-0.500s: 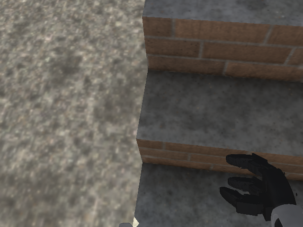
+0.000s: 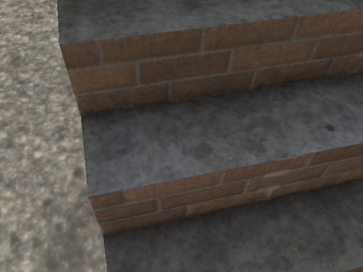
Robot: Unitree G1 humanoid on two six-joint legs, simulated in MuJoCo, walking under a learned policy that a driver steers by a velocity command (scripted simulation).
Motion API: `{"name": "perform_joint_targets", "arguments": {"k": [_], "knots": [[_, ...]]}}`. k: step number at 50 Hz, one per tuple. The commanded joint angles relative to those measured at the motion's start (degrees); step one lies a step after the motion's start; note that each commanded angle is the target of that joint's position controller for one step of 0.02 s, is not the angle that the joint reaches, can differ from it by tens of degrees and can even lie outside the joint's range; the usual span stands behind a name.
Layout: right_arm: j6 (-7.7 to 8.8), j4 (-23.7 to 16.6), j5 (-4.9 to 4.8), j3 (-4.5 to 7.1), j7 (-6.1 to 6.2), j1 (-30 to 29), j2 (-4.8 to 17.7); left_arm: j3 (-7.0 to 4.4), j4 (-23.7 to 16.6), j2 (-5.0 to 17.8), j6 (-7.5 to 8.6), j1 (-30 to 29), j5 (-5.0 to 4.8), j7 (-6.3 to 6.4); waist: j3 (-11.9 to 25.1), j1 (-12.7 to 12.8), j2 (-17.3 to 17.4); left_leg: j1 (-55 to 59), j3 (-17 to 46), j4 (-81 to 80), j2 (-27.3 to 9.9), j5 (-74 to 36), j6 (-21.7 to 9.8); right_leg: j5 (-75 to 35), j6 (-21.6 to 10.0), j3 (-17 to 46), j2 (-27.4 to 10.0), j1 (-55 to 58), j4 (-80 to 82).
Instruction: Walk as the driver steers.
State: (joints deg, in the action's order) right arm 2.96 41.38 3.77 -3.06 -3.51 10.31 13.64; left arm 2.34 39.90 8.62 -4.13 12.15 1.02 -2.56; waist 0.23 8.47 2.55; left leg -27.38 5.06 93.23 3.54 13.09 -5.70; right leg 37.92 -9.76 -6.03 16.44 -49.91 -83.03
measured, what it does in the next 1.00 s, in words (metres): climbs, turning left: left foot, then right foot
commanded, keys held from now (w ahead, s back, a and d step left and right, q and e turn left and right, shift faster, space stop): shift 0.10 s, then q+shift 0.08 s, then w+q+shift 0.82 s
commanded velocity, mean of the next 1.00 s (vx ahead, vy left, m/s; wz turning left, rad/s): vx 0.49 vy -0.02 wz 0.43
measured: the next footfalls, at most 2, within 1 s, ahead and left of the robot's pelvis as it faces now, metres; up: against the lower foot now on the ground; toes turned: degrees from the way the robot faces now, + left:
left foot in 0.24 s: +0.13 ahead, +0.08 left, +0.00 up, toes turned -14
right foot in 0.90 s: +0.16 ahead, -0.06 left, +0.00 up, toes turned +20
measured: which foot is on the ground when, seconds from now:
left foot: up 0.00-0.22, down 0.24-0.90, up 0.92-1.00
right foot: down 0.00-0.22, up 0.24-0.88, down 0.90-1.00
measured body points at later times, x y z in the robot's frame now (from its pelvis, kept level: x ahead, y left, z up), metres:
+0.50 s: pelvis +0.04 +0.06 +0.15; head +0.03 +0.11 +0.59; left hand +0.27 +0.24 +0.08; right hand +0.08 -0.17 +0.03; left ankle +0.09 +0.09 -0.58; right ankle +0.08 -0.09 -0.32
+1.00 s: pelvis +0.12 +0.00 +0.15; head +0.18 +0.02 +0.60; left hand +0.28 +0.30 +0.08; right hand +0.26 -0.27 +0.04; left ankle +0.03 +0.09 -0.48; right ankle +0.12 -0.08 -0.58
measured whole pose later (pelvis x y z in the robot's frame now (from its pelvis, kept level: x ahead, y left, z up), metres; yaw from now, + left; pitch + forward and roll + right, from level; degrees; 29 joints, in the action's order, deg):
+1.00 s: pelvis +0.12 +0.00 +0.15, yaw +21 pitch +6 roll -1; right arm 2.3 43.9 -0.4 6.1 3.8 19.9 17.0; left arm -1.6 36.3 11.7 1.2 -0.9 -0.2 3.8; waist -1.1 -4.1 2.3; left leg -34.6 10.7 73.1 10.6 35.2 3.1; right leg 16.8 -5.3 -0.1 5.8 -17.7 -28.5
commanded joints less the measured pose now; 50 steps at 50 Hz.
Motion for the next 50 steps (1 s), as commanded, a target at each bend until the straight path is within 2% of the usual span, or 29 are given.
{"name": "perform_joint_targets", "arguments": {"k": [1, 3, 5, 8, 10, 11, 12, 13, 14, 15, 17, 19, 23, 26, 27, 30, 33, 37, 38, 40, 41, 42, 43, 44, 45, 46, 47, 49, 50], "knots": [[3.98, -12.5, -3.97, 1.95, 3.35, -5.6, 9.5, -3.62, 4.3, 7.6, 6.42, 3.8, 0.24, 2.64, 15.1, -3.8, -8.3, -16.6, 4.5, 7.8, 8.1, 6.5, 8.8, -39.9, -9.5, 45.7, -9.3, 43.7, 39.1], [2.54, -14.0, -2.54, 2.81, 4.89, -11.5, 11.5, -3.73, 7.9, 7.7, 6.88, 6.1, 0.8, 4.16, 5.9, -0.1, -11.6, -19.3, 5.1, 16.9, 9.3, 14.1, 9.1, -39.5, -9.4, 53.2, -9.2, 36.6, 43.0], [3.55, -18.7, -1.3, 1.12, 4.03, -17.6, 5.5, -3.7, 8.3, 7.8, 6.41, 10.1, 0.03, 5.42, 1.9, 0.0, -5.2, -20.3, 4.4, 17.5, 8.3, 18.6, 5.9, -48.6, -5.1, 50.3, -7.5, 30.5, 45.4], [2.97, -17.8, -4.16, -0.1, 2.08, -10.7, -0.6, -3.05, 2.2, 7.0, 5.06, 4.9, -2.18, 6.79, 1.7, -8.6, 6.7, -20.9, -0.2, 4.1, 3.5, 20.6, 4.8, -55.0, -0.3, 41.4, -11.1, 24.4, 35.9], [0.55, -14.9, -6.82, -0.7, 1.04, 1.3, -3.9, -1.67, -1.7, 6.3, 2.09, 0.8, -3.37, 7.42, 3.4, -18.5, 3.9, 12.0, -16.5, -43.3, 3.8, 17.2, 6.4, -64.7, 7.4, 20.2, -3.4, 10.3, 36.0], [-0.99, -10.4, -9.74, 0.18, 0.87, 7.4, -7.6, -0.82, -1.1, 5.3, 1.87, 3.9, -4.66, 8.87, 9.0, -22.8, 8.2, 28.6, -12.7, -62.5, -1.5, -3.0, 1.0, -42.6, 6.5, 18.9, -2.2, 6.7, 24.4], [-2.4, -7.6, -7.12, 1.77, 0.55, 3.3, -5.0, -0.15, -2.5, 2.4, 3.95, 1.6, -2.81, 8.3, 7.2, -20.2, 11.8, 32.6, -1.5, -63.5, -5.2, -15.1, -5.2, -11.4, 7.8, 14.6, 1.3, -6.3, 2.3], [-1.16, -11.0, -3.79, 0.42, 2.18, -11.5, -3.4, -0.93, -8.5, 4.7, 4.79, 6.5, -0.09, 5.59, 14.4, -6.8, 11.0, 32.7, 27.7, -59.7, -16.6, 3.4, -10.9, -17.1, 12.2, 18.4, -3.3, -15.2, -21.0], [-0.91, -12.4, -4.63, 0.39, 2.69, -7.7, -5.8, 1.1, -9.4, 2.5, 6.07, 3.8, 1.33, 4.9, 18.2, -10.6, 0.6, 33.9, 27.2, -59.3, -16.5, 2.3, -9.2, -21.6, 12.6, 17.5, -5.8, -15.7, -26.2], [-1.32, -8.7, -4.82, 0.77, 2.18, 0.0, -6.1, 3.03, -9.7, -3.1, 6.4, 1.2, 0.96, 6.02, 16.2, -10.6, -8.3, 32.9, 14.5, -54.9, -10.6, 5.7, -4.2, -19.2, 12.5, 16.9, -6.3, -19.1, -22.4], [-1.05, -4.3, -3.97, 4.51, 1.19, 0.9, 4.0, 0.88, -8.1, 1.7, 7.84, 4.5, -2.58, 3.75, 10.0, -6.1, -5.0, 18.5, 30.5, -70.0, -9.7, 29.3, -4.8, -24.7, 14.4, 7.2, -10.5, -18.1, -20.0], [0.76, -0.8, -3.21, 4.76, 0.02, -0.6, 3.0, 1.21, -6.5, 2.2, 7.74, 1.4, -2.53, 3.1, 0.3, -3.9, -0.1, 6.1, 33.5, -74.5, -6.2, 34.1, -4.7, -29.2, 13.4, 7.0, -11.3, -19.0, -21.2], [1.35, 2.7, -3.78, 5.26, -0.87, 0.8, 2.4, 3.54, -8.2, -3.6, 9.0, -9.9, -2.02, 5.94, 1.4, -5.9, 0.2, 5.3, 35.0, -74.7, -4.8, 25.1, -2.0, -34.3, 10.9, 5.2, -11.4, -24.0, -33.6], [2.16, 5.1, -4.04, 5.0, -0.24, 5.9, 1.5, 4.08, -9.7, -3.9, 9.13, -13.4, -3.38, 6.19, 2.9, -7.5, -0.2, 5.9, 33.8, -74.0, -3.3, 20.9, -2.3, -36.3, 10.4, 4.0, -10.6, -22.1, -36.5], [4.2, 5.9, -2.66, 6.64, 3.05, 5.3, 3.5, 1.21, -5.6, 0.1, 7.28, -5.2, 5.59, 5.15, 3.7, -4.8, 3.8, 6.4, 28.4, -72.2, -0.9, 23.8, -0.5, -36.5, 9.1, 10.4, -12.4, -16.1, -23.5], [5.16, 6.9, -2.14, 7.51, 5.71, 10.4, 3.5, -0.39, -5.6, 2.1, 6.16, -12.2, 2.27, 4.37, 1.4, -8.7, 1.9, 3.4, 32.6, -77.2, -3.0, 22.7, -2.4, -31.3, 11.0, 6.2, -9.4, -6.7, -8.4], [4.26, 7.5, -1.57, 8.67, 7.05, 12.3, 4.6, -1.39, -5.5, 2.2, 6.14, -15.8, -0.24, 4.45, 3.9, -9.6, 7.8, 12.0, 38.1, -77.6, -5.9, 23.9, -4.7, -20.7, 10.3, 6.2, -6.8, -3.5, -2.5], [4.04, 6.7, -3.47, 8.91, 8.06, 13.7, 3.3, -1.68, -5.3, 1.3, 8.33, -19.0, 1.01, 3.82, 1.9, -11.1, 7.2, 18.8, 39.1, -76.1, -7.3, 17.9, -7.9, -19.7, 8.7, 9.8, -7.2, -6.1, 0.3], [4.31, 6.2, -4.46, 9.76, 8.07, 10.4, 4.6, -1.55, -5.6, 2.0, 8.65, -18.6, 0.51, 3.74, 1.6, -9.4, 3.2, 15.3, 34.6, -77.4, -5.9, 13.9, -5.4, -20.9, 9.0, 10.6, -8.2, 2.9, 16.5], [3.08, 7.3, -3.73, 9.78, 9.13, 9.9, 4.4, -1.82, -7.1, 1.1, 8.25, -19.9, 0.16, 4.03, -0.2, -9.1, 10.3, 0.3, 29.7, -81.3, -2.6, 8.5, -5.8, -3.9, 7.2, 5.4, -6.2, 27.1, 34.1], [2.19, 7.7, -1.46, 10.87, 10.28, 14.0, 7.5, -2.73, -4.4, 2.8, 7.86, -14.4, -0.96, 4.79, -4.1, -10.6, 11.2, 8.0, 34.4, -78.9, -3.5, 6.3, -4.4, 0.9, 6.0, 9.1, -6.8, 26.7, 51.5], [1.69, 6.9, -1.65, 11.85, 10.95, 15.5, 9.5, -3.89, -2.2, 5.5, 6.3, -13.7, -1.56, 6.29, -10.8, -14.1, 9.9, 16.9, 34.6, -71.3, -7.0, -37.6, 0.9, -17.8, 7.4, 11.7, -8.8, 21.9, 61.4], [0.94, 7.0, -3.83, 11.93, 10.86, 17.8, 9.2, -4.28, -1.8, 6.7, 6.15, -10.2, -1.86, 6.79, -4.0, -13.8, 10.9, 21.0, 31.8, -63.8, -6.2, -55.1, 3.1, -31.5, 6.7, 12.1, -9.6, 28.8, 66.3], [0.6, 5.4, -5.49, 12.18, 9.93, 19.0, 9.2, -4.51, -2.0, 8.6, 6.62, -10.0, -2.26, 7.09, 2.1, -15.2, 6.0, 19.2, 26.8, -56.9, -1.7, -48.5, 5.2, -47.3, 6.0, 14.3, -12.0, 38.0, 69.2], [0.6, 3.3, -7.95, 11.96, 8.87, 19.7, 8.2, -4.65, -4.0, 9.3, 6.84, -13.3, -1.79, 7.64, 10.0, -16.8, -5.5, 5.7, 20.2, -47.0, 2.4, -15.5, 7.2, -80.8, 4.4, 16.5, -18.2, 54.1, 60.7], [0.53, 0.3, -9.16, 11.18, 8.44, 19.9, 6.4, -4.94, -6.5, 10.0, 6.0, -13.7, -1.78, 8.1, 19.0, -15.2, -18.5, -9.6, 12.1, -30.8, 8.1, 24.1, 9.6, -118.7, -4.9, 22.6, -33.3, 70.1, 49.1], [0.68, -0.4, -7.41, 11.5, 7.92, 19.7, 9.3, -4.07, -8.7, 5.8, 6.09, -13.0, -1.48, 8.02, 22.2, -12.0, -18.8, -13.8, 3.2, -15.0, 5.8, 32.0, 9.3, -120.1, -12.4, 19.8, -41.1, 67.5, 48.0], [-0.97, 0.8, -3.53, 11.94, 7.18, 16.7, 12.1, -3.59, -12.4, 3.3, 6.87, -15.3, -0.59, 8.72, 16.4, -11.3, -9.5, -18.7, 1.2, -5.1, 0.3, 24.7, 9.6, -93.6, -12.5, 16.9, -39.1, 58.6, 51.6], [-0.75, -6.4, 0.28, 5.79, 5.05, 16.7, 6.6, -3.79, -3.4, 2.5, 4.95, 1.5, -1.22, 0.88, 28.5, -10.4, -15.1, -15.7, 10.8, 1.8, 5.4, 28.0, 11.9, -103.8, -12.7, 23.7, -41.9, 58.6, 46.8]]}}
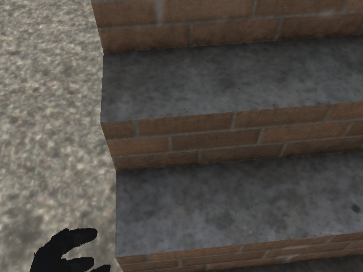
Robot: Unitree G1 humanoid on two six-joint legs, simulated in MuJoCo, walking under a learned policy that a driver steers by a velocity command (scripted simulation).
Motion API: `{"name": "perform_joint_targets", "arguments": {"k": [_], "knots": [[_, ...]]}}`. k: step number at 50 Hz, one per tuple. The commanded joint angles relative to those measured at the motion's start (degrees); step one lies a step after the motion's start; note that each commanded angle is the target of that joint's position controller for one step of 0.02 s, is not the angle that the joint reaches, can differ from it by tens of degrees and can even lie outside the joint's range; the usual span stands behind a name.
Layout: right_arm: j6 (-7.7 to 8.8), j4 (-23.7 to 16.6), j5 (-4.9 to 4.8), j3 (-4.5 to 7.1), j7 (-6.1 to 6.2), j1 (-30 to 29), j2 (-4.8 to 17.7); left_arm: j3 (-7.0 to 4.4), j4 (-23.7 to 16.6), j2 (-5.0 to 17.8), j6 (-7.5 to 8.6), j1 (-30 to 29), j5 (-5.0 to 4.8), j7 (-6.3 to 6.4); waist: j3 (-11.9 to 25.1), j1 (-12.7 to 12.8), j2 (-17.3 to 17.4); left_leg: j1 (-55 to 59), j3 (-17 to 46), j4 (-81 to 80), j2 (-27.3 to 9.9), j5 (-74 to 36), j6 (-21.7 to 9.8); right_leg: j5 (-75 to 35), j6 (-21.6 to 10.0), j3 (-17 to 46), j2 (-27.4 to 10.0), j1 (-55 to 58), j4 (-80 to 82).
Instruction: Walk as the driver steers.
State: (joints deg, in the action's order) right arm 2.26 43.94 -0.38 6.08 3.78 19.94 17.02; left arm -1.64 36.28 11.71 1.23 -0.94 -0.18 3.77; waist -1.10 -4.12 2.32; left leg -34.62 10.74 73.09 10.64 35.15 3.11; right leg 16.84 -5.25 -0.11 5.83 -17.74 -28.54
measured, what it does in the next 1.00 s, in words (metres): steps on the spot: left foot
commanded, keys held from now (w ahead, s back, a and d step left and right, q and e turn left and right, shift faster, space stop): w+q+shift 0.22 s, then w+shift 0.12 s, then w+e+shift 0.66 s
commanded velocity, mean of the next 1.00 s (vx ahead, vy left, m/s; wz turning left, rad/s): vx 0.03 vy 0.12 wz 0.00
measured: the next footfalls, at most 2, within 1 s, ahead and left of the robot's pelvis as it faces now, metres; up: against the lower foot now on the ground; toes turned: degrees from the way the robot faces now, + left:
left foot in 0.50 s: -0.02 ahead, +0.10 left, +0.00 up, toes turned +17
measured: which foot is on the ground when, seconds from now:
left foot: up 0.00-0.48, down 0.50-1.00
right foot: down 0.00-0.52, up 0.54-1.00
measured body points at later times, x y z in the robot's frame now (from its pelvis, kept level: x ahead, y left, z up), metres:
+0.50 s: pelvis -0.03 +0.01 -0.02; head -0.02 -0.02 +0.43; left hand +0.01 +0.32 -0.10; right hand +0.22 -0.16 -0.11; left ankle -0.05 +0.09 -0.72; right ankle -0.03 -0.08 -0.73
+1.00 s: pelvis -0.07 -0.04 -0.01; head -0.07 -0.07 +0.44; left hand +0.06 +0.22 -0.09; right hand +0.14 -0.33 -0.06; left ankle -0.05 +0.09 -0.73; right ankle -0.07 -0.15 -0.72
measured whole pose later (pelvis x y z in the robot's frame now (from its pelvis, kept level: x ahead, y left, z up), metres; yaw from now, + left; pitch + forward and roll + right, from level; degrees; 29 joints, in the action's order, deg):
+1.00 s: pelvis -0.07 -0.04 -0.01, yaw -4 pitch +0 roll +3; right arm 4.5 33.3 2.9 2.7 3.3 4.4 19.0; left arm -3.5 37.3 15.3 1.4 17.5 1.2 -7.0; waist 0.5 0.7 0.2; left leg -14.8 -19.7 32.9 -8.1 16.1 0.8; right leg 22.4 -0.1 0.3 -3.1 -21.7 -44.9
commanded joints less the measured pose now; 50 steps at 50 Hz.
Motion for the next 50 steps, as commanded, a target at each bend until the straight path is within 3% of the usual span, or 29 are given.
{"name": "perform_joint_targets", "arguments": {"k": [1, 3, 5, 6, 7, 10, 12, 16, 18, 20, 21, 24, 25, 26, 27, 28, 29, 32, 34, 35, 36, 37, 42, 43, 44, 46, 48, 49, 50], "knots": [[1.15, -10.5, 2.56, -2.96, -3.91, 2.8, 2.6, -0.17, -0.4, 2.0, -1.18, 10.9, 0.49, -8.72, 18.6, 0.6, -3.7, -12.6, 2.8, 26.0, 0.8, 4.9, 3.3, -84.3, -17.9, 12.7, -29.7, 23.2, -6.9], [0.2, -14.5, 1.33, -3.05, -6.77, -2.9, 4.0, 0.06, -3.3, 3.5, -0.68, 5.6, 2.17, -9.25, 13.7, 1.9, -3.6, -19.3, -0.1, 22.7, 2.3, -0.5, 3.7, -74.5, -16.7, 5.9, -24.0, 23.7, -4.3], [-1.75, -15.3, 0.45, -2.59, -6.97, -4.6, 4.5, 1.66, -4.8, 5.0, -0.91, 4.1, 3.66, -8.76, 12.4, 0.3, -9.4, -19.5, 0.6, 19.0, 2.3, -7.7, 3.3, -60.8, -12.2, 0.8, -20.0, 19.8, -2.7], [-3.55, -8.5, 0.99, 0.42, -4.63, 1.4, 7.1, -2.28, -4.3, 9.1, 0.24, 4.1, 2.82, -2.14, 0.6, -2.3, -1.5, -17.8, -10.5, 12.5, -1.7, -16.9, 1.6, -50.0, -4.7, -6.3, -15.0, 16.0, -0.4], [-4.94, -8.5, 1.59, -0.07, -3.66, 2.5, 4.7, -1.89, -4.5, 8.7, 0.35, 5.6, 2.48, 0.02, 2.5, -1.6, -1.6, -12.3, -12.9, 11.9, -0.5, -19.5, 1.8, -50.9, -4.5, -7.8, -14.7, 12.9, -0.4], [-7.59, -9.4, 2.94, -0.29, -2.73, -1.4, 3.1, -0.28, -6.4, 5.3, -0.27, 8.9, 2.04, 0.77, 4.1, 0.0, -10.6, -13.5, -13.3, 13.3, -3.7, -18.6, 3.8, -50.7, -6.1, -6.9, -18.7, 14.6, -1.5], [-7.82, -11.8, 4.03, -0.34, -3.78, -5.9, 4.2, -1.31, -9.2, 7.0, 0.37, 7.1, 1.54, 2.25, 6.5, -0.1, -13.5, -12.4, -8.4, 12.0, -9.7, -19.0, 3.2, -52.1, -6.1, -3.3, -27.0, 14.7, -1.0], [-8.38, -14.8, 4.54, -1.39, -6.21, -13.7, 3.5, -2.82, -8.4, 9.1, -0.01, 12.9, 2.46, 4.2, 4.0, 3.3, -8.0, -15.2, -7.1, 6.4, -11.1, -16.8, 0.9, -41.5, -6.0, 1.2, -30.9, 16.0, 2.1], [-7.77, -13.7, 3.98, -2.31, -6.58, -13.2, 1.4, -3.3, -7.2, 10.1, -0.1, 13.2, 2.27, 3.54, 3.8, 3.0, -5.7, -7.8, -9.9, 1.5, -9.1, -21.4, 0.2, -38.1, -4.4, -2.9, -26.3, 11.4, 0.6], [-7.57, -14.5, 2.29, -3.46, -6.85, -12.4, -1.2, -3.65, -6.2, 11.4, -0.88, 11.2, 2.31, 3.08, 3.0, 1.3, -11.0, 5.3, -15.6, -12.3, -6.9, -17.1, -1.8, -33.4, -2.1, -6.9, -21.5, 3.7, 2.9], [-7.15, -14.3, 2.81, -3.2, -6.49, -12.0, -1.1, -3.59, -5.3, 10.0, -1.27, 12.8, 2.43, 2.62, 3.7, 2.9, -8.1, 5.7, -17.1, -11.0, -3.9, -25.4, -2.0, -26.0, -3.3, -6.1, -18.5, 3.6, -3.6], [-5.16, -12.7, 0.9, -5.2, -7.27, -3.5, -4.7, -4.08, -3.8, 12.1, -2.96, 11.4, 2.78, 1.48, 4.7, -1.8, -10.8, 19.9, -20.4, -41.7, -4.3, -12.1, -4.8, -8.8, -2.7, -5.0, -15.2, 1.1, -3.7], [-3.98, -10.1, 1.93, -5.63, -7.87, 0.4, -5.7, -4.04, -3.1, 11.2, -3.51, 12.8, 2.47, 0.8, 2.5, -2.2, -5.7, 28.8, -21.8, -46.4, -3.3, -18.5, -4.8, -1.6, -2.3, -5.4, -12.6, -5.4, -12.1], [-2.13, -13.0, 3.07, -7.79, -8.44, -5.7, -8.5, -2.89, -2.4, 6.5, -4.09, 14.3, 2.92, 0.05, 2.6, 0.3, -1.0, 28.1, -10.3, -48.7, -12.9, -26.1, -5.3, 15.9, 1.4, -4.8, -10.8, -6.9, -20.5], [-1.91, -14.8, 3.75, -7.64, -6.39, -5.0, -4.2, -1.46, -3.4, 1.1, -4.43, 17.2, 0.83, -1.02, 10.0, -0.2, 7.6, 29.7, 11.7, -51.6, -29.4, -42.3, -14.2, 16.2, 7.6, 0.1, -8.2, -12.7, -27.2], [-1.01, -16.4, 3.71, -7.67, -4.48, -8.3, -5.1, -1.44, -1.9, 2.3, -3.27, 18.4, 0.25, -1.5, 6.6, 0.8, 4.5, 17.5, 16.6, -59.9, -31.3, -31.5, -16.9, 8.5, 9.0, 2.9, -9.8, -6.3, -33.5], [-0.07, -17.0, 3.94, -8.22, -3.42, -13.1, -6.7, -2.08, -0.6, 3.7, -2.78, 18.1, 0.33, -1.68, 2.9, 3.0, 5.2, 13.0, 12.6, -62.3, -30.7, -22.3, -17.6, 7.0, 10.0, 2.8, -9.0, -5.1, -37.8], [1.4, -15.5, 2.93, -7.3, -2.41, -12.8, -6.2, -3.58, 1.3, 7.2, -2.74, 17.1, 0.94, -1.53, 0.5, 4.4, -1.0, 15.6, 0.3, -58.9, -27.7, -34.4, -15.9, 9.0, 10.0, 1.7, -8.9, -8.0, -46.5], [2.75, -12.2, 2.4, -5.19, -2.03, -9.2, -1.7, -3.27, -0.5, 6.6, -2.24, 16.2, 1.48, -1.6, -0.6, 5.0, -0.6, 26.2, -4.3, -53.4, -25.7, -53.7, -15.0, 9.8, 8.2, 1.4, -8.8, -16.7, -44.7], [4.33, -15.3, 2.1, -5.56, -2.73, -12.6, 6.1, -3.23, -4.9, 10.4, 1.83, 16.0, 4.96, -8.19, 6.5, 2.2, -2.9, 41.5, 1.4, -47.6, -29.1, -56.1, -22.7, 7.4, 12.1, 9.2, -5.8, -29.6, -46.9], [3.62, -12.3, 3.22, -4.1, -2.22, -8.6, -0.5, -3.72, -0.1, 6.1, -0.67, 14.4, 0.05, -3.81, 5.6, 3.4, -1.6, 33.0, -5.6, -49.8, -29.0, -64.0, -17.8, 8.2, 8.5, 1.0, -7.7, -20.3, -51.7], [3.29, -11.3, 2.93, -5.21, -2.22, -10.9, -1.2, -2.93, -0.7, 4.8, -1.05, 18.4, -0.46, -3.03, 6.7, 6.5, 1.1, 32.7, -8.2, -49.9, -27.5, -59.7, -15.5, 7.1, 8.3, 1.6, -8.1, -18.1, -46.8], [1.59, -9.3, 3.23, -2.62, -1.22, -10.2, 3.3, -3.28, -4.8, 5.2, -2.59, 14.2, 0.86, -1.67, 2.4, 6.3, 9.1, 26.9, -14.5, -50.5, -26.1, -38.1, -11.8, 6.9, 4.2, -0.7, -7.2, -14.4, -30.2], [1.52, -19.7, 4.83, -5.66, -2.27, -22.6, 1.1, -1.65, -1.1, 5.7, -0.65, 21.5, 5.16, -11.52, 5.7, 3.4, 6.4, 25.4, -11.1, -56.5, -27.6, -12.2, -19.2, 14.8, 7.7, 2.4, -6.1, -13.7, -23.4], [2.82, -18.1, 2.42, -2.93, -0.48, -23.3, 7.2, -3.2, -1.1, 7.3, 1.37, 21.4, 4.98, -14.94, 3.1, 4.4, 8.3, 18.4, -6.6, -59.2, -34.9, -12.9, -19.5, 8.2, 8.9, 3.7, -7.7, -9.0, -29.6], [3.59, -16.5, 3.49, -2.44, 1.66, -20.1, 9.3, -3.57, -1.8, 8.0, 3.05, 20.3, 3.4, -16.47, 3.9, 3.9, 3.4, 22.2, -7.8, -59.8, -38.0, -15.3, -18.8, 8.4, 9.5, 5.4, -9.5, -11.6, -26.5], [4.42, -15.4, 3.61, -2.66, 2.82, -16.8, 8.4, -2.55, -3.4, 7.6, 2.95, 17.2, 2.98, -15.49, 4.5, 2.0, 1.8, 25.1, -15.6, -57.0, -35.2, -20.4, -15.7, 10.8, 8.3, 4.7, -9.9, -9.4, -20.2], [1.54, -8.3, 3.39, -1.18, -1.45, -13.2, 8.7, -3.17, -4.9, 3.3, -0.04, 15.9, -1.68, -7.63, 3.9, 8.8, 10.2, 26.5, -23.9, -47.0, -26.7, -28.3, -9.1, 3.4, 2.3, -4.8, -9.4, -5.0, -8.8], [0.33, -7.8, 2.58, -1.76, -3.8, -10.3, 5.3, -2.63, -3.2, 5.3, -0.37, 18.5, -0.45, -5.31, 4.9, 7.0, 1.9, 27.8, -27.8, -39.7, -20.9, -29.6, -6.6, -0.6, 0.7, -9.4, -3.3, -1.7, -4.2]]}}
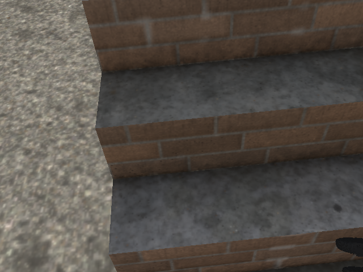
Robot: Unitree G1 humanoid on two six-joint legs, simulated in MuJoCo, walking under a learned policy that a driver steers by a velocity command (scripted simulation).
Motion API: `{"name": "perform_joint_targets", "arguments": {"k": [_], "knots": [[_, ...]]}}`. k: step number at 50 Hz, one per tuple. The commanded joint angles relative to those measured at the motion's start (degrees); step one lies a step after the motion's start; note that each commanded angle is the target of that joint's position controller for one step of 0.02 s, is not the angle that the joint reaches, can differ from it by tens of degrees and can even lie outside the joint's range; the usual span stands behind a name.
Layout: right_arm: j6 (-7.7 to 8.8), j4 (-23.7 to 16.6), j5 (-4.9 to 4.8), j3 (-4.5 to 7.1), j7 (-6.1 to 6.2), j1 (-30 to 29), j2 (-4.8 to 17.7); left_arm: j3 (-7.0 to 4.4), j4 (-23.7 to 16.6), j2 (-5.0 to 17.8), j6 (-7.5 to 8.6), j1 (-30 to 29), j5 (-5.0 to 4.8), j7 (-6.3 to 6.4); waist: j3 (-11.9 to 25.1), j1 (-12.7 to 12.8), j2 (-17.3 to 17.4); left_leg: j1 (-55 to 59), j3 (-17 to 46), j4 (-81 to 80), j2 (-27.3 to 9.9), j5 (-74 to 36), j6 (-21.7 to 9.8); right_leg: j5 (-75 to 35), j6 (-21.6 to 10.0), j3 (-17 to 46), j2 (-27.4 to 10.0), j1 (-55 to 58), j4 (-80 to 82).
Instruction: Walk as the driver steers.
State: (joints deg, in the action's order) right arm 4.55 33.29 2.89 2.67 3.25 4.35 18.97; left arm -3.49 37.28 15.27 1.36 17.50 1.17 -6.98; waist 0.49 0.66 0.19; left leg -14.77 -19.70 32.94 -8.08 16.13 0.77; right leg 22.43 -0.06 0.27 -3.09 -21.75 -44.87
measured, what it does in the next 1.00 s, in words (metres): steps to the right: right foot, then left foot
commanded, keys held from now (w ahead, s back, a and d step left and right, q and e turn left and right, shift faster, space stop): w+e+shift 0.32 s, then w+shift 0.04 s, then w+q+shift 0.64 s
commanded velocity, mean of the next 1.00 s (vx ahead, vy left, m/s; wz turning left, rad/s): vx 0.90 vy -0.01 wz -0.10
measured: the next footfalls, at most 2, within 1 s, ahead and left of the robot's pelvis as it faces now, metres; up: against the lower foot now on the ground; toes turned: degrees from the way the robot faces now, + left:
right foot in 0.02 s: +0.05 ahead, -0.11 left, +0.00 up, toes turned -13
left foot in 0.34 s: +0.08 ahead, +0.00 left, +0.00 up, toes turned -16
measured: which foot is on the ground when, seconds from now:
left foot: down 0.00-0.02, up 0.04-0.32, down 0.34-0.50, up 0.52-1.00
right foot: up 0.00-0.00, down 0.02-1.00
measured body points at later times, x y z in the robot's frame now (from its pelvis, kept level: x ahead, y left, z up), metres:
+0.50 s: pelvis +0.01 -0.09 +0.01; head +0.02 -0.10 +0.46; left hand +0.30 -0.02 -0.03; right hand +0.14 -0.33 -0.08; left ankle +0.04 +0.01 -0.72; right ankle +0.01 -0.10 -0.73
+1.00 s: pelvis +0.12 -0.13 +0.00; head +0.12 -0.17 +0.45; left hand +0.03 +0.12 -0.11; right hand +0.34 -0.29 -0.10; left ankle +0.19 -0.02 -0.37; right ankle +0.01 -0.11 -0.72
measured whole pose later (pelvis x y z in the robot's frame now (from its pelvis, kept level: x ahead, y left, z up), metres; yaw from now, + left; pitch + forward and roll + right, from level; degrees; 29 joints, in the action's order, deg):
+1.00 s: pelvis +0.12 -0.13 +0.00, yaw -1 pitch +2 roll +2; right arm -3.0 40.8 1.1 -1.8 0.8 0.9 4.9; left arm 0.5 60.0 10.1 9.4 33.4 2.4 3.6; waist 3.1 2.5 3.5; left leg -78.4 -3.9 129.0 4.3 9.2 -9.7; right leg 24.4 -5.7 -16.0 4.6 -1.3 -21.1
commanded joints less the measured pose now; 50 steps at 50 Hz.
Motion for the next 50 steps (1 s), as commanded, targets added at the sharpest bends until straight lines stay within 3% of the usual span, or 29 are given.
{"name": "perform_joint_targets", "arguments": {"k": [1, 2, 3, 5, 6, 7, 10, 12, 13, 14, 15, 16, 17, 18, 19, 21, 23, 26, 30, 33, 35, 36, 37, 38, 41, 42, 43, 44, 50], "knots": [[-3.05, 2.1, -1.41, 2.66, -4.13, 6.2, 4.1, -1.25, -4.3, 4.4, -0.32, 2.2, 0.14, 5.23, 2.6, 2.2, -4.0, 0.5, 4.8, 8.4, -2.4, -1.8, -1.0, -17.5, -6.8, 2.5, 2.9, 7.1, 14.4], [-4.52, -2.2, -1.45, 2.15, -4.4, -2.4, 2.2, -3.02, -4.0, 9.9, -0.2, 7.3, -0.22, 5.15, -1.8, 5.3, -14.8, -14.5, 5.0, 18.9, 4.2, 10.6, 2.4, -30.5, -10.1, 18.0, -2.9, 9.6, 17.5], [-5.38, -5.5, -2.59, 1.27, -4.03, -7.4, 1.3, -5.17, -4.4, 14.5, -1.3, 8.8, -0.59, 6.33, -3.6, 7.0, -24.0, -28.4, 11.6, 28.7, 7.2, 19.5, 4.4, -21.1, -16.1, 31.1, -6.3, 12.2, 23.0], [-5.89, -1.7, -1.3, 1.52, -1.64, -3.1, 1.1, -3.61, -10.4, 9.6, -2.95, -3.9, 0.4, 7.11, 4.3, 4.1, -13.8, -29.9, 20.2, 55.4, 7.4, 13.6, 3.2, -10.4, -21.1, 33.6, -6.0, 8.8, 23.3], [-4.39, -3.6, 2.17, 0.0, -3.78, -6.3, -0.8, -3.09, -9.1, 9.8, -2.09, -10.9, -0.61, 7.61, 8.7, -0.9, -6.7, -26.0, 20.7, 55.2, 7.9, 2.7, 2.7, 19.4, -16.7, 29.2, -6.3, -1.4, 23.8], [-3.88, -6.5, 2.37, -1.0, -3.88, -10.1, -2.6, -2.76, -8.2, 10.3, -0.9, -10.3, 0.03, 7.86, 3.3, 0.3, -8.6, -28.5, 20.2, 56.9, 8.6, 3.6, 1.8, 14.8, -16.4, 27.9, -5.1, -6.5, 25.6], [-2.84, -3.4, 0.63, -1.83, -3.2, -2.0, -0.8, -1.35, -6.0, 6.4, 1.17, -7.8, 0.44, 8.38, 5.1, -0.5, -4.4, -24.2, 18.6, 50.3, 10.7, 3.1, -0.6, 2.9, -17.9, 24.4, -1.9, -2.7, 25.4], [-3.17, -3.5, -0.06, -2.58, -3.08, 2.2, -0.3, -1.9, -4.5, 7.9, 1.08, -5.1, 0.11, 8.87, 5.3, -1.7, -5.4, -17.9, 17.5, 30.6, 12.1, 9.9, -2.8, 1.1, -15.0, 21.9, 1.0, 0.9, 28.3], [-3.8, -4.7, -7.46, -3.56, -2.46, -4.3, -2.8, 2.0, -8.0, -1.5, -0.22, -11.1, -4.74, 8.14, -2.1, -4.8, -2.3, -15.6, 19.8, 8.3, 10.6, 5.8, -3.8, -9.1, -13.6, 24.4, 1.7, -2.2, 28.2], [-3.87, -4.5, -7.59, -4.66, -1.69, -2.9, -4.7, 1.88, -8.4, -0.7, -1.52, -11.0, -4.01, 9.3, -1.3, -4.5, -4.9, -12.9, 18.4, -1.6, 11.7, 5.0, -4.2, -10.6, -11.9, 24.1, 2.5, 1.0, 28.7], [-3.28, -5.6, -7.05, -4.5, -1.64, -3.1, -5.6, 1.72, -9.1, 0.2, -1.65, -10.8, -4.11, 11.28, 1.5, -3.8, -11.9, -8.2, 24.3, -10.0, 5.5, 1.4, -8.3, -19.5, -12.0, 26.5, -1.5, 5.9, 26.4], [-1.45, -3.8, -8.07, -5.38, -2.21, -1.5, -7.6, 2.12, -8.8, -0.9, -0.92, -8.3, -4.77, 11.63, 5.9, -2.5, -8.8, -1.5, 15.7, -10.2, 9.0, -10.5, -8.1, -20.0, -13.5, 26.2, -2.1, 7.5, 24.8], [0.0, -2.5, -6.94, -6.14, -2.35, -0.2, -8.8, 3.29, -10.4, -3.2, -0.51, -10.3, -4.35, 10.43, 8.6, -1.4, -3.1, 4.6, 16.8, -11.6, 7.3, -14.8, -7.1, -12.3, -13.2, 24.9, 0.3, 6.4, 19.4], [0.98, -2.3, -5.34, -6.57, -2.52, -2.7, -8.3, 3.44, -12.7, -4.0, 0.95, -14.8, -2.98, 8.62, 11.7, 0.8, 4.0, 10.9, 21.2, -7.5, 5.2, -15.4, -6.1, -10.2, -10.8, 20.0, 4.3, 0.5, 12.0], [1.25, -4.4, -4.99, -6.55, -2.17, -8.4, -6.5, 4.24, -13.2, -3.3, 2.09, -14.5, -3.87, 6.76, 11.5, 3.7, 15.2, 12.0, 30.4, -14.1, -1.2, -10.1, -8.9, -10.4, -6.1, 11.5, 9.0, -5.1, 6.6], [1.81, -5.3, -5.99, -6.35, -1.18, -10.7, -8.7, 5.05, -10.6, -1.1, 3.41, -11.7, -2.7, 4.85, 8.8, 5.0, 9.4, 4.8, 31.9, -17.9, -4.0, -4.2, -12.6, -12.1, -2.8, 4.8, 6.3, 0.4, 9.8], [1.89, -3.2, -7.5, -6.19, -1.07, -10.3, -8.8, 6.44, -10.7, -2.4, 4.65, -13.5, -1.38, 3.99, 6.9, 5.4, -0.9, -1.9, 25.8, -12.6, 0.7, -11.6, -11.8, -16.0, -1.9, 9.5, 1.9, 11.8, 20.1], [1.38, -2.2, -8.2, -5.1, -1.13, -7.7, -5.9, 6.8, -10.2, 1.0, 6.26, -10.6, -2.83, 5.82, 8.0, 6.0, -12.8, -15.6, 22.5, 0.2, 6.5, -8.2, -9.8, -16.9, 0.2, 26.1, -7.4, 28.8, 30.0], [0.24, 0.0, -7.92, -4.1, -2.96, -4.3, -8.6, 4.83, -7.4, 5.2, 3.8, -8.3, 1.33, 7.81, 7.6, 4.7, 0.0, -40.7, 22.9, 53.3, 9.7, -0.8, -4.4, -31.4, 7.4, 22.4, -12.4, 34.5, 23.0], [0.73, 0.6, -7.58, -4.61, -2.61, -2.8, -11.4, 3.93, -5.3, 2.5, 2.43, -8.3, 1.12, 6.34, 6.2, 3.3, 0.1, -53.2, 24.6, 77.5, 9.8, -9.8, -2.0, -30.1, 8.5, 13.3, -8.1, 29.5, 19.0], [0.4, 1.8, -7.82, -4.31, -1.15, -1.9, -11.6, 3.64, -1.1, 0.7, 2.16, -3.7, 1.65, 5.68, 4.3, 4.4, -2.8, -59.0, 21.6, 91.4, 11.3, -10.3, -0.3, -31.9, 3.6, 10.7, -8.5, 25.4, 20.7], [0.34, -0.6, -7.92, -4.91, -1.04, -7.5, -13.3, 3.32, 1.8, 0.0, 2.3, -1.9, 0.28, 5.33, 1.3, 5.2, -1.1, -66.4, 21.7, 98.5, 11.3, -11.7, -1.6, -29.6, 6.0, 8.5, -7.4, 23.9, 18.7], [-2.23, 0.6, 0.95, -3.07, -0.69, -1.5, -12.2, 2.82, 4.0, 1.3, 5.7, 4.0, 3.72, 6.93, 2.5, 2.4, -2.3, -63.2, 25.4, 101.4, 12.8, -15.4, -4.9, -14.8, 6.3, 8.6, -8.3, 16.2, 18.3], [-3.68, 1.3, 1.59, -2.73, -1.26, -2.2, -12.5, 2.81, 6.0, 1.1, 6.88, 2.6, 3.16, 7.23, 0.4, 1.5, -2.4, -64.5, 25.5, 103.3, 13.2, -19.3, -6.1, -7.3, 6.9, 8.4, -8.2, 11.3, 20.1], [-4.5, 2.8, 0.6, -2.18, -2.46, -4.9, -12.1, 3.06, 11.1, -0.1, 9.0, 4.9, 1.54, 7.3, -3.7, 1.2, -2.7, -71.3, 23.2, 105.7, 14.1, -23.0, -6.9, -4.3, 7.7, 7.3, -9.1, 8.1, 23.5], [-3.33, -0.3, -10.36, -2.21, -1.44, -14.9, -10.2, 4.29, 10.1, -4.3, 5.57, 0.2, -3.52, 6.18, -3.8, 2.7, -3.4, -74.4, 21.6, 104.3, 13.0, -25.2, -5.5, -16.0, 11.2, 0.7, -7.5, 11.6, 24.1], [-4.73, -0.5, -1.17, -3.77, -1.37, -13.9, -13.8, 2.97, 12.7, 0.2, 8.54, 6.9, 2.56, 7.22, -6.2, 2.3, -6.0, -70.3, 18.2, 99.6, 14.5, -16.8, -6.5, -11.8, 9.7, 0.9, -7.6, 2.9, 29.6], [-5.29, -0.4, 0.45, -3.79, -1.26, -15.7, -12.6, 3.11, 15.1, -0.7, 9.27, 10.9, 2.37, 7.66, -7.2, 3.6, -4.5, -71.6, 17.7, 98.9, 13.4, -16.7, -7.0, -13.6, 9.3, 1.7, -7.6, 5.7, 31.0], [-6.35, -1.6, -2.64, -4.66, -2.81, -21.4, -12.8, 3.62, 24.6, 0.0, 8.16, 23.7, 0.41, 12.68, -3.1, 2.1, -1.3, -78.4, 15.2, 96.6, 11.1, 1.0, -13.2, -46.1, 7.6, -5.5, -12.2, 32.8, 36.3]]}}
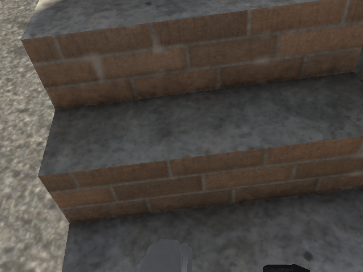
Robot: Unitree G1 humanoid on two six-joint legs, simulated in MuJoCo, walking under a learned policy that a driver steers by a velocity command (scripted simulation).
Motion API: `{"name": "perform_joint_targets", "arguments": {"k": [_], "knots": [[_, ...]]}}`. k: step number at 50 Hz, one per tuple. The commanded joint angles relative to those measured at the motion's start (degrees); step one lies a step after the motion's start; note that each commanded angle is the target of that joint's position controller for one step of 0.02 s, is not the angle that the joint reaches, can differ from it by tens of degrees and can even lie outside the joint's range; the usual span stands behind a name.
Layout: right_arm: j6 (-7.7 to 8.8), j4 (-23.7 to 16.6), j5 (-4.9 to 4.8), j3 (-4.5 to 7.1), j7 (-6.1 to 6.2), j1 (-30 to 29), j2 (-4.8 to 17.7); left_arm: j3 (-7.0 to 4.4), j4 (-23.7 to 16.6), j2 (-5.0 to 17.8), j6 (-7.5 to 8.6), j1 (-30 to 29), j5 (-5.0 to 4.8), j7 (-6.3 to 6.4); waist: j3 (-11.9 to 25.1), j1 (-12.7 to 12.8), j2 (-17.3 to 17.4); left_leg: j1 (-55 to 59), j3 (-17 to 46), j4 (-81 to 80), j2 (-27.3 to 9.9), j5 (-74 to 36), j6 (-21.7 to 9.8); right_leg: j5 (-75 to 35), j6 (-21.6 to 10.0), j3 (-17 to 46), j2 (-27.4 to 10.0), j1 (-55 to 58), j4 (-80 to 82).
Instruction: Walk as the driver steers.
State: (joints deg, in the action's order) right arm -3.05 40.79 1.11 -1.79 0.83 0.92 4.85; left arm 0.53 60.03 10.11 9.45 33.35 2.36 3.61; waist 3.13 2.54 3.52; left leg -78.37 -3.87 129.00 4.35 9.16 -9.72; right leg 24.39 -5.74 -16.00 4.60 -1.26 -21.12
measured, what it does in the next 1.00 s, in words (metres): climbs: left foot 0.21 m higher, then right foot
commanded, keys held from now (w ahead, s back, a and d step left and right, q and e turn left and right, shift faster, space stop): w+q+shift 0.40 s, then w+shift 0.02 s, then shift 0.06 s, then e+shift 0.52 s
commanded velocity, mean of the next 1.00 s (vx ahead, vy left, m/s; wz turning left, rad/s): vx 0.64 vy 0.00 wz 0.28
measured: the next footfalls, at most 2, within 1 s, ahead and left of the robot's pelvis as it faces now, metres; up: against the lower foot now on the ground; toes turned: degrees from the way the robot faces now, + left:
left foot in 0.08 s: +0.14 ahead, +0.04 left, +0.21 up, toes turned +13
right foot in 0.54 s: +0.22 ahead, -0.12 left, +0.22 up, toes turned +25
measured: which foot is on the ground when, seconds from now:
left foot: up 0.00-0.06, down 0.08-0.50, up 0.52-0.70, down 0.72-0.76, up 0.78-0.90, down 0.92-1.00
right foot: down 0.00-0.12, up 0.14-0.52, down 0.54-0.98, up 1.00-1.00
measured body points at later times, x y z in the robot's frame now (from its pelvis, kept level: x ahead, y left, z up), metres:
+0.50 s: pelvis +0.19 -0.02 +0.23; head +0.22 -0.02 +0.68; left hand +0.44 +0.21 +0.27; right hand +0.32 -0.25 +0.09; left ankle +0.11 +0.03 -0.49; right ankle +0.21 -0.12 -0.44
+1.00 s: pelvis +0.25 +0.01 +0.28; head +0.29 -0.02 +0.73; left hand +0.09 +0.24 +0.17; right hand +0.61 -0.03 +0.29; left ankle +0.24 +0.17 -0.30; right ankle +0.21 -0.15 -0.44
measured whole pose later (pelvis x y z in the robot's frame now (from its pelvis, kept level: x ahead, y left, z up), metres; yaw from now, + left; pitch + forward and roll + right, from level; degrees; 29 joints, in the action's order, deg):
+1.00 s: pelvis +0.25 +0.01 +0.28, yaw +14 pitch +10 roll +6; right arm 0.3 25.9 2.3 -5.1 -2.4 -10.5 8.8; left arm -3.8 49.8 14.7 0.6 33.8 7.9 -5.6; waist 7.2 6.1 -2.4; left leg -54.0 0.7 84.1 4.2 39.3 0.8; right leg 2.6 -4.8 25.0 4.4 -21.0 -40.1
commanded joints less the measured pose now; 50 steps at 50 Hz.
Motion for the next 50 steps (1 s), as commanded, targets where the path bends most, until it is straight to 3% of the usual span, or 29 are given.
{"name": "perform_joint_targets", "arguments": {"k": [1, 4, 6, 7, 8, 9, 12, 14, 18, 20, 22, 24, 25, 26, 27, 28, 29, 30, 31, 32, 34, 37, 42, 44, 46, 47, 48, 49, 50], "knots": [[1.21, -8.2, -2.64, 0.18, -0.92, -14.0, 7.1, 0.26, -2.3, 6.0, -0.14, 0.1, -2.02, 1.77, -4.6, -4.7, -5.0, 11.6, -14.0, -20.1, 3.0, 17.7, -2.8, -89.3, 14.7, -0.3, -15.2, -1.9, 14.4], [-2.03, -2.6, -3.61, 0.08, -0.53, 5.7, 9.6, -1.77, -2.3, 15.1, -0.99, -2.9, -6.59, 5.06, 7.8, -15.5, -11.8, 52.8, -17.2, -50.3, 6.9, 32.5, -3.3, -139.4, 10.1, 2.3, -19.0, -10.4, -5.9], [0.45, 1.8, -2.92, 2.57, -0.74, 18.3, 13.9, -4.37, -11.0, 21.4, -3.67, -12.0, -5.91, 2.19, 14.7, -21.7, 0.4, 70.5, -2.4, -72.3, 2.7, 12.6, -9.1, -93.9, 7.1, 4.8, -16.7, -20.0, -44.3], [0.82, 3.5, -3.52, 3.87, 1.66, 12.8, 14.0, -3.39, -18.2, 15.4, -4.11, -26.4, -2.41, -0.27, 12.1, -20.6, 19.0, 78.9, 21.3, -82.7, -1.2, -2.9, -16.4, -15.1, 9.4, 6.3, 0.3, -49.4, -75.2], [0.34, 0.1, -0.03, 3.93, 3.02, 4.1, 13.7, -0.21, -27.2, 7.0, -2.27, -34.0, 1.75, -1.91, 9.0, -12.2, 6.1, 63.9, 43.6, -95.2, -7.7, 13.6, -19.2, -10.3, 9.5, 20.2, 0.9, -54.1, -94.3], [0.55, -0.9, 1.31, 3.46, 3.39, 0.7, 11.9, 0.97, -31.5, 2.9, -2.05, -34.0, 1.5, -3.0, 4.5, -7.6, -3.6, 54.0, 47.8, -98.2, -9.4, 22.3, -16.3, -12.2, 7.9, 25.9, -0.3, -53.2, -99.3], [4.9, 1.1, 3.95, 2.83, 2.12, 5.7, 10.7, 2.79, -30.7, -0.8, -4.67, -26.1, 2.81, -1.75, -4.4, -0.7, -17.2, 50.7, 30.0, -89.0, -1.5, 4.7, -4.6, -10.0, 5.5, 24.0, -0.7, -58.5, -105.7], [7.75, 2.1, 3.32, 4.3, 1.44, 12.2, 16.4, 2.85, -31.1, 0.8, -4.5, -25.5, 1.9, -1.94, -0.4, -2.3, -12.0, 66.4, 29.4, -93.6, -3.3, -9.2, -4.6, -5.0, 6.6, 21.9, -0.3, -63.4, -101.3], [9.23, 2.0, 1.7, 5.39, 2.7, 21.7, 15.3, 3.09, -37.5, 0.2, -3.96, -39.8, 1.68, -4.05, -0.8, -7.4, -6.7, 66.9, 33.3, -96.6, -6.0, -18.1, -4.3, 0.5, 5.2, 22.1, -2.0, -60.7, -89.1], [8.22, -0.1, 2.15, 5.23, 3.57, 18.1, 14.9, 4.48, -41.0, -2.8, -4.34, -42.9, 0.96, -5.03, 1.8, -4.8, -6.7, 61.4, 28.8, -100.2, -4.6, -26.8, -3.3, -1.4, 4.8, 16.9, -1.3, -51.3, -77.1], [8.34, -3.0, 0.88, 5.56, 2.91, 9.8, 16.0, 3.42, -38.3, 1.9, -4.59, -37.6, 0.59, -5.27, 6.3, -1.0, -5.5, 52.5, 19.3, -103.6, -1.9, -45.3, 0.0, -5.5, 3.0, 10.2, -0.3, -25.0, -48.3], [9.01, -2.4, -1.12, 7.9, 1.97, 11.2, 20.6, 1.29, -39.6, 4.3, -5.03, -33.6, -1.41, -3.74, 9.8, 2.9, -0.9, 59.1, 23.1, -92.5, -1.9, -61.6, -0.1, 6.4, -0.1, 23.9, -4.0, -11.1, -21.6], [7.38, -5.0, -4.12, 4.13, 1.55, 4.6, 17.2, -0.49, -36.7, 6.8, -6.77, -25.6, -7.15, -3.09, 9.0, 11.5, -7.8, 71.8, 24.1, -73.2, 4.0, -52.7, 4.6, -29.0, -0.9, 25.4, -8.3, -8.0, 15.6], [7.41, -2.6, -2.36, 4.54, -0.02, 12.6, 14.1, 1.32, -34.1, 3.7, -7.32, -34.6, -6.75, -4.58, 3.0, 2.6, -9.8, 65.4, 16.3, -62.7, 8.0, 3.6, 5.8, -46.4, -2.7, 25.1, -11.5, -6.8, 26.1], [5.89, -0.7, -1.84, 8.97, -2.73, 20.9, 19.1, -2.11, -24.2, 8.6, -6.62, -28.7, -0.83, -1.8, 6.9, -7.9, -8.3, 26.7, 16.8, -53.5, 5.9, 14.4, 9.9, -60.6, -4.7, 27.4, -15.6, 28.8, -5.0], [3.29, -5.1, 1.84, 0.8, -6.09, 18.5, 4.8, 6.49, -18.9, -4.9, -15.46, -14.5, 7.6, -13.38, 13.2, -0.6, -9.5, 20.2, 21.6, -38.6, 13.7, 14.2, 3.3, -136.1, -19.2, 35.8, -27.0, 26.3, -5.6], [2.03, -6.4, 2.37, 2.76, -6.34, 25.2, 10.7, 5.29, -17.3, -2.9, -18.09, -15.2, 6.58, -16.62, 21.9, -7.1, -10.3, 15.0, 23.0, -28.8, 9.2, 23.3, 6.0, -133.0, -22.7, 37.8, -34.0, 33.7, -10.3], [1.67, -11.6, 1.09, 1.94, -4.91, 18.5, 9.0, 5.18, -18.9, -3.3, -17.81, -19.7, 5.01, -16.87, 19.5, -7.8, -5.1, 7.4, 22.2, -22.4, 8.3, 25.1, 8.3, -114.7, -18.4, 34.7, -30.7, 30.5, -10.1], [4.52, -5.6, 0.7, 4.19, -3.65, 14.4, 11.5, -2.75, -16.9, 7.2, -8.01, -22.3, -2.18, -5.04, 8.6, -4.9, -0.9, 9.6, 15.2, -26.3, 4.9, 20.3, 9.0, -68.2, -5.5, 17.9, -18.2, 25.1, -4.9], [3.7, -15.3, -0.31, -1.06, -5.8, 11.0, 5.7, 4.52, -16.3, -2.4, -8.64, -20.1, 3.67, -10.71, 12.9, -8.6, -7.6, 8.7, 13.8, -27.7, 6.2, 17.9, 9.1, -90.8, -5.9, 24.7, -16.6, 18.9, -9.9], [5.89, -15.8, 0.08, -1.4, -7.38, 9.0, 7.3, 1.91, -20.2, 3.9, -6.89, -28.8, 2.79, -10.04, 10.3, -12.6, -7.4, 21.7, 3.8, -33.5, 0.2, 19.1, 12.3, -83.1, 0.0, 20.1, -11.1, 0.3, -5.7], [6.35, -14.9, -1.71, -0.42, -6.13, 3.3, 13.8, -3.77, -19.5, 15.7, -5.35, -14.7, 2.94, -6.8, 5.5, -5.2, -7.3, 22.2, 2.0, -27.8, -1.2, 20.9, 12.7, -85.0, -7.4, 30.1, -16.3, -2.9, -1.8], [6.09, -25.2, 0.91, -1.38, 0.27, -18.8, 13.8, -4.75, -12.7, 12.1, -2.73, 12.9, 0.52, -5.45, 1.3, 5.3, -19.3, -9.3, 7.8, -20.4, 1.4, 46.4, 9.4, -88.1, -9.3, 45.2, -17.7, 23.9, -12.3], [7.13, -28.0, 2.69, -3.08, -0.91, -25.5, 11.4, -4.7, -9.6, 11.0, -4.02, 18.0, 1.05, -3.83, 6.3, 8.2, -15.5, -12.6, 10.4, -30.5, 0.5, 47.4, 6.8, -83.7, -4.3, 49.5, -14.7, 25.4, -14.9], [5.48, -28.9, 3.48, -4.97, -1.23, -22.4, 4.9, -5.13, -14.8, 14.7, -7.97, 1.8, 2.51, -7.37, 10.0, -2.2, -11.6, 23.6, 6.4, -68.0, 1.2, 37.7, 7.0, -92.5, -5.9, 50.3, -9.6, -7.3, -2.2], [5.22, -23.4, 0.43, -3.75, -1.11, -6.0, 5.2, -6.63, -18.8, 18.6, -8.84, -8.8, 3.98, -9.51, 12.6, -11.9, -9.9, 60.6, 2.8, -76.8, 4.8, 14.6, 6.6, -107.6, -5.0, 47.9, -5.5, -31.2, -1.1], [3.66, -14.1, -1.92, -0.39, -3.5, 12.5, 12.8, -6.62, -19.6, 14.9, -7.18, -8.9, 8.77, -12.98, 28.7, -15.9, 12.4, 98.6, 9.7, -71.9, -2.7, -40.8, 0.6, -98.6, -2.6, 43.0, 2.0, -54.4, -8.8], [1.51, -6.4, 0.23, 2.56, -3.92, 33.3, 17.8, -6.0, -26.5, 12.9, -6.14, -15.8, 7.83, -10.84, 39.6, -20.9, 18.4, 105.2, 28.5, -73.0, -17.7, -61.1, -7.9, -61.1, 0.4, 42.7, 2.8, -52.1, -26.7], [-0.33, -7.4, 2.91, 4.72, -4.76, 24.8, 23.1, -6.3, -23.4, 11.4, -5.67, -10.0, 5.61, -7.56, 30.8, -14.7, 25.1, 80.6, 41.0, -80.2, -23.9, -42.4, -7.0, -7.7, 1.2, 35.8, 5.7, -44.8, -56.4]]}}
